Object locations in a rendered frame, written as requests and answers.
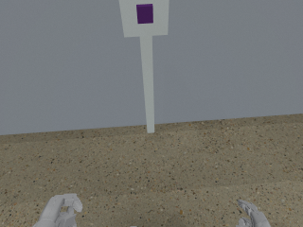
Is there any panel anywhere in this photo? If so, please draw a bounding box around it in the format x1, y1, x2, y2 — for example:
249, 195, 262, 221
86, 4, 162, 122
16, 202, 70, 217
118, 0, 169, 133

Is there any left robot hand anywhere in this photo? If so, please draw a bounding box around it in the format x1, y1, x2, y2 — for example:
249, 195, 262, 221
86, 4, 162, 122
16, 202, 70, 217
38, 193, 83, 227

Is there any button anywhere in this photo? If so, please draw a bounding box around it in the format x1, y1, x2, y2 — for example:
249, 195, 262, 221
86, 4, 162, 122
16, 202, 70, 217
136, 4, 153, 24

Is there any right robot hand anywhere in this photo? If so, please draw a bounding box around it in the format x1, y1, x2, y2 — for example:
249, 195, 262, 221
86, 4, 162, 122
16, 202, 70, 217
236, 200, 271, 227

